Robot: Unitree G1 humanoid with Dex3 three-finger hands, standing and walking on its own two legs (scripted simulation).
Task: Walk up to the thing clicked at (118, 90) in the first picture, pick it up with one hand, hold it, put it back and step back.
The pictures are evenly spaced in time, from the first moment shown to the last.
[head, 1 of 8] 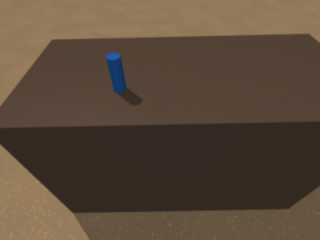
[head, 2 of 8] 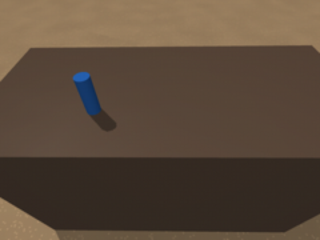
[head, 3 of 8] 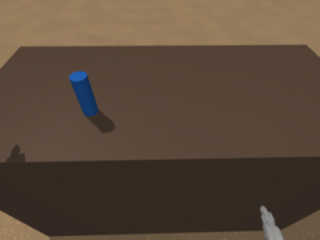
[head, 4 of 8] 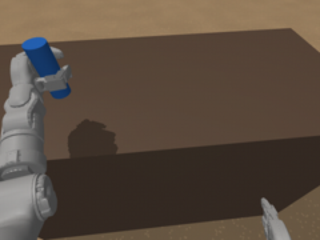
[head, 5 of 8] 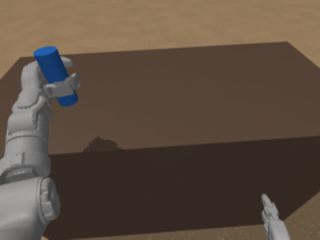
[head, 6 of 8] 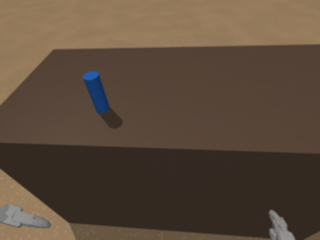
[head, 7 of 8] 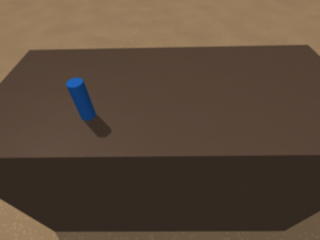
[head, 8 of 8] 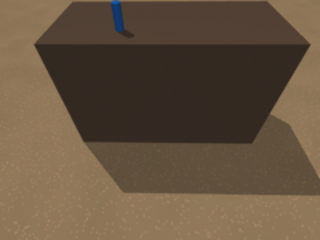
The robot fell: no
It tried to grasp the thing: yes
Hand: left
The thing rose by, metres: 0.25
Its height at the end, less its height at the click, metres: +0.00
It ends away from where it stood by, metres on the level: 0.02
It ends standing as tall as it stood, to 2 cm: yes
